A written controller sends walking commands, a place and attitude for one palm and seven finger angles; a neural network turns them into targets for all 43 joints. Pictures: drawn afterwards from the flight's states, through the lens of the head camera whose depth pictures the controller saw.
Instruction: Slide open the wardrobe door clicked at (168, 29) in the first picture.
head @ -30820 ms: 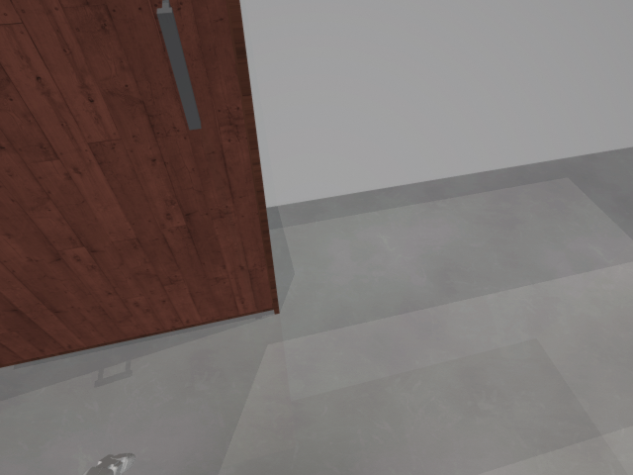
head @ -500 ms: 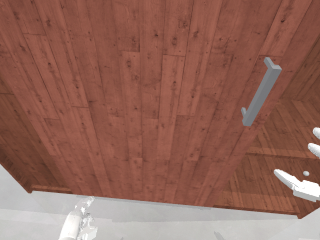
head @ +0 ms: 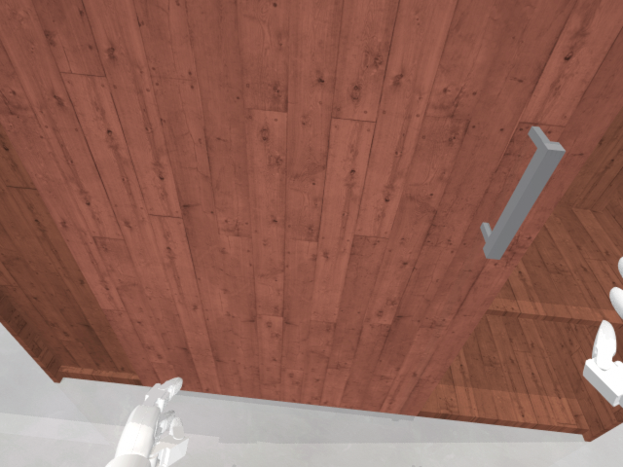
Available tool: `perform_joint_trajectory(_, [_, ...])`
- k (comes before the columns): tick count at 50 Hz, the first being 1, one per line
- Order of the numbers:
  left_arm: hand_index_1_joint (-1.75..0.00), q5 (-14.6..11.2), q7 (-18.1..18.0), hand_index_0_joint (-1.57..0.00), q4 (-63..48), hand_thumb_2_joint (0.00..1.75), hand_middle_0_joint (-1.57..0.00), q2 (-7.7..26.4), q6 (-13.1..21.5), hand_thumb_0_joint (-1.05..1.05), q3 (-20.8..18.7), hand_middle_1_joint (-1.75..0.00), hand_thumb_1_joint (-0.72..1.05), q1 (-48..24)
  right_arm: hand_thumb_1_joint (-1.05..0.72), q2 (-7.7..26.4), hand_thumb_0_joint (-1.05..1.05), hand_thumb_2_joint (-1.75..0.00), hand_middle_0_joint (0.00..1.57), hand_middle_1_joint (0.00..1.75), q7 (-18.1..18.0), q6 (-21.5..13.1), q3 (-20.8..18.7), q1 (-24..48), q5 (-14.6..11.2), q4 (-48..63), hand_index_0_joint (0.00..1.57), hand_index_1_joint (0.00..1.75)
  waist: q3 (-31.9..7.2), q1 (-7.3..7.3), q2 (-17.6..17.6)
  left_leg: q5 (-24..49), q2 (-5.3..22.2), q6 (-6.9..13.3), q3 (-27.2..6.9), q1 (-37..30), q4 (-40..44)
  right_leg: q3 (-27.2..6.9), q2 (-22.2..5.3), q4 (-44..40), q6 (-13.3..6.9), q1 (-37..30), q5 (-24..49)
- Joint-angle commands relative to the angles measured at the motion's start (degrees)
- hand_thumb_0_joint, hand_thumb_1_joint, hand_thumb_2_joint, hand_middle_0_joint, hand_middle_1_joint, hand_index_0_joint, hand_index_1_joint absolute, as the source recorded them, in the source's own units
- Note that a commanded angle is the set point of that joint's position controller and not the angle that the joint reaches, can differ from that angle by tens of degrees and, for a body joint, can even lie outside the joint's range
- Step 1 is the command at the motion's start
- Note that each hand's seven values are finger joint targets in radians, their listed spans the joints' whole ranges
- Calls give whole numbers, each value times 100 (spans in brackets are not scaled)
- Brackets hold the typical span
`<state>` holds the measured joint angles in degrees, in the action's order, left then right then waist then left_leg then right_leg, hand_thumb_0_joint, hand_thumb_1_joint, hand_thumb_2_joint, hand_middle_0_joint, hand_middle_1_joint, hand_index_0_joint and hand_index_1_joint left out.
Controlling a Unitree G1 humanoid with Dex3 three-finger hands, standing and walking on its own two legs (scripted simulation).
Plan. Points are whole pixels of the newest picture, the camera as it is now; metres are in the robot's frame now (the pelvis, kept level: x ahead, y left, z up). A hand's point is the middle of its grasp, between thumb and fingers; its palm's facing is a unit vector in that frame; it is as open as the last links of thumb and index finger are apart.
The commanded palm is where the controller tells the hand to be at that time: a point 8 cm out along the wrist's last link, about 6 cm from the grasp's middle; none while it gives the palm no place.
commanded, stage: draw the hand back to the body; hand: right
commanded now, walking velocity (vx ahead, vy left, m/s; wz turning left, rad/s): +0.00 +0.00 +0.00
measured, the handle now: (513, 196) +0.44 -0.29 +0.16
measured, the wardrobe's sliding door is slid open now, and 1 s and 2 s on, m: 0.55 0.55 0.55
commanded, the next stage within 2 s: step back with the hand held close in 0.18 s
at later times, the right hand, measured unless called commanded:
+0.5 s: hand (588, 359) +0.19 -0.26 +0.16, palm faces +0.41 +0.80 -0.43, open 7.4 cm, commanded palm +0.13 -0.30 +0.17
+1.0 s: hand out of the picture +0.12 -0.32 +0.15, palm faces +0.45 +0.76 -0.47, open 7.4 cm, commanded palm +0.05 -0.35 +0.17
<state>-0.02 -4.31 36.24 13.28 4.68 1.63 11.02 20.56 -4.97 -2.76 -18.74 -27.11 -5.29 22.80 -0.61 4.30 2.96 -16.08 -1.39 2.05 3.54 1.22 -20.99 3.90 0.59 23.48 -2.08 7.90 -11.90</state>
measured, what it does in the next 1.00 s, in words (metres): shifts its weight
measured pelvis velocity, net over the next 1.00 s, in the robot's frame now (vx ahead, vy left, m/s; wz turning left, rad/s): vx -0.08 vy -0.04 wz -0.05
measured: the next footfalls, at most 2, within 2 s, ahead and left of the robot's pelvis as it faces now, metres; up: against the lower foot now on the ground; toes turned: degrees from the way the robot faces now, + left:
left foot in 1.40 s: -0.14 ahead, +0.09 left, +0.00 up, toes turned -6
right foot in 1.90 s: -0.08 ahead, -0.13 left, +0.00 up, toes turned +4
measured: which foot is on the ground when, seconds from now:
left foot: down 0.00-1.00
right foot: down 0.00-1.00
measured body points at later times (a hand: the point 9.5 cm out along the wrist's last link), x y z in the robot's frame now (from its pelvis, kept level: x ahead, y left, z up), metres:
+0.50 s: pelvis -0.01 +0.00 +0.00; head -0.02 +0.02 +0.45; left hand +0.17 +0.24 -0.08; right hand +0.16 -0.30 +0.18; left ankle -0.05 +0.09 -0.74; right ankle +0.01 -0.09 -0.74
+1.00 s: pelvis -0.08 -0.04 -0.01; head -0.06 -0.06 +0.44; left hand +0.10 +0.19 -0.08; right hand +0.09 -0.36 +0.18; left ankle -0.05 +0.09 -0.74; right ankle +0.01 -0.10 -0.74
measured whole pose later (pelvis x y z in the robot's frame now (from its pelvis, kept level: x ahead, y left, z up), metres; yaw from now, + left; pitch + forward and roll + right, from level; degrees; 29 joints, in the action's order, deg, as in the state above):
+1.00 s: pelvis -0.08 -0.04 -0.01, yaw -3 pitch +0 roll +3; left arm -0.4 -4.7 31.4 12.8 3.3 0.8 13.3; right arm 24.4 -6.7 -12.4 -24.8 -29.1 -1.2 27.7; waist 1.2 0.8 0.4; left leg -14.0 -2.2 -0.6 0.1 15.9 -29.8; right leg 2.8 2.1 30.6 -5.9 23.0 -8.3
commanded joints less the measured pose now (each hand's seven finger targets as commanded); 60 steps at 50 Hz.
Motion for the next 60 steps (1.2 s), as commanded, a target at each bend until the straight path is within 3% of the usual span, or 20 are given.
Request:
perform_joint_trajectory(1, [-30,-12,-86,-20,-902,90,-20,594,301,0,-219,-30,90,-841,-90,1091,0,-90,20,30,-135,-368,-667,704,-30,1222,20,30,-268,-18,58,1354,182,-118,-328,731,429,-360,-155,-228,-29,-616,1045])
perform_joint_trajectory(7, [-30,-7,-84,-20,-881,90,-20,554,301,0,-223,-30,90,-851,-90,1011,0,-90,20,30,-120,-393,-639,570,-48,1127,20,30,-198,-17,-115,1391,189,-129,-324,684,435,-356,-155,-236,-33,-595,1043])
perform_joint_trajectory(9, [-30,-9,-94,-20,-868,90,-20,583,311,0,-243,-30,90,-890,-90,1164,0,-90,20,30,-120,-414,-751,644,-37,1194,20,30,-239,2,-79,1449,187,-131,-366,664,521,-335,-134,-225,-52,-626,1056])
perform_joint_trajectory(12, [-30,-14,-83,-20,-879,90,-20,551,294,0,-228,-30,90,-868,-90,1030,0,-90,20,30,-113,-408,-640,611,-50,1144,20,30,-164,-14,-3,1376,189,-132,-349,691,476,-344,-152,-252,-35,-639,1039])
perform_joint_trajectory(15, [-30,-19,-109,-20,-846,90,-20,572,294,0,-237,-30,90,-893,-90,1179,0,-90,20,30,-136,-424,-763,861,-65,1061,20,30,-102,-29,-49,1215,206,-144,-389,715,568,-332,-143,-282,-47,-601,869])
perform_joint_trajectory(16, [-30,-71,-77,-20,-1065,90,-20,696,152,0,-257,-30,90,-864,-90,1882,0,-90,20,30,-216,-684,-1406,1555,29,1451,20,30,248,-182,-185,1563,530,-357,-904,1356,955,-442,-241,109,-176,-248,572])
perform_joint_trajectory(17, [-30,-32,-85,-20,-951,90,-20,608,57,0,-252,-30,90,-837,-90,1390,0,-90,20,30,-178,-711,-1051,927,42,928,20,30,109,-231,-512,1864,678,-382,-878,1335,876,-489,-228,270,-183,-223,618])
perform_joint_trajectory(18, [-30,-31,-61,-20,-1009,90,-20,615,-24,0,-263,-30,90,-805,-90,1193,0,-90,20,30,-153,-722,-855,601,85,849,20,30,-44,-221,-641,2253,723,-467,-844,1309,769,-421,-227,359,-183,-213,748])
perform_joint_trajectory(21, [-30,-64,-57,-20,-1149,90,-20,658,-202,0,-317,-30,90,-736,-90,1108,0,-90,20,30,-166,-782,-764,321,118,1076,20,30,-620,-255,-194,2875,683,-529,-643,1056,339,-351,-289,295,-186,-353,1474])
perform_joint_trajectory(24, [-30,-86,-92,-20,-1268,90,-20,694,-319,0,-346,-30,90,-732,-90,1296,0,-90,20,30,-229,-808,-928,92,95,1354,20,30,-865,-250,-149,2886,591,-550,-566,988,163,-401,-370,235,-193,-390,1948])
perform_joint_trajectory(27, [-30,-106,-113,-20,-1392,90,-20,672,-423,0,-362,-30,90,-715,-90,1432,0,-90,20,30,-269,-818,-1091,-114,67,1399,20,30,-887,-253,-461,2795,541,-521,-590,986,103,-429,-418,206,-173,-211,1951])
perform_joint_trajectory(30, [-30,-120,-141,-20,-1446,90,-20,683,-458,0,-378,-30,90,-680,-90,1534,0,-90,20,30,-311,-859,-1207,-190,50,1458,20,30,-916,-268,-354,2547,495,-456,-581,940,10,-506,-465,119,-169,-67,1897])
perform_joint_trajectory(34, [-30,-108,-148,-20,-1506,90,-20,773,-378,0,-401,-30,90,-646,-90,1575,0,-90,20,30,-335,-957,-1231,-183,65,1706,20,30,-810,-275,121,1571,337,-363,-543,831,-88,-736,-579,-226,-208,413,1043])
perform_joint_trajectory(38, [-30,-111,-149,-20,-1517,90,-20,816,-244,0,-402,-30,90,-582,-90,1455,0,-90,20,30,-354,-1060,-1191,-172,145,1595,20,30,-481,-306,175,667,178,-296,-578,481,-301,-1079,-757,-746,-315,1490,-915])
perform_joint_trajectory(42, [-30,-92,-167,-20,-1498,90,-20,867,-49,0,-427,-30,90,-558,-90,1385,0,-90,20,30,-354,-1196,-1259,-23,289,1568,20,30,-318,-274,536,350,-15,-266,-538,-219,-1011,-1568,-1061,-1284,-482,2785,-2594])
perform_joint_trajectory(47, [-30,-51,-130,-20,-1406,90,-20,860,185,0,-473,-30,90,-444,-90,1384,0,-90,20,30,-321,-1359,-1340,41,370,1739,20,30,-476,-281,480,194,-115,-195,-605,-239,-1259,-1731,-1104,-1233,-466,2991,-2911])
perform_joint_trajectory(50, [-30,-22,-111,-20,-1326,90,-20,834,291,0,-481,-30,90,-402,-90,1370,0,-90,20,30,-309,-1421,-1325,138,372,1855,20,30,-555,-303,276,175,-105,-153,-735,31,-1157,-1701,-1057,-1054,-406,2701,-2733])
perform_joint_trajectory(56, [-30,22,-76,-20,-1119,90,-20,736,383,0,-463,-30,90,-373,-90,1211,0,-90,20,30,-349,-1473,-1022,608,376,1698,20,30,-241,-392,-142,-453,316,99,-1444,1551,-163,-1292,-619,-164,-156,1697,-1943])
perform_joint_trajectory(58, [-30,34,-88,-20,-1087,90,-20,741,403,0,-464,-30,90,-394,-90,1258,0,-90,20,30,-378,-1525,-1043,717,404,1716,20,30,-328,-398,32,-241,203,5,-1281,1484,-314,-1389,-711,-334,-190,1661,-1937])
perform_joint_trajectory(60, [-30,25,-124,-20,-1129,90,-20,771,434,0,-472,-30,90,-447,-90,1262,0,-90,20,30,-371,-1546,-1107,674,417,1703,20,30,-456,-369,349,172,-115,-154,-921,827,-934,-1717,-1033,-911,-295,2133,-2356])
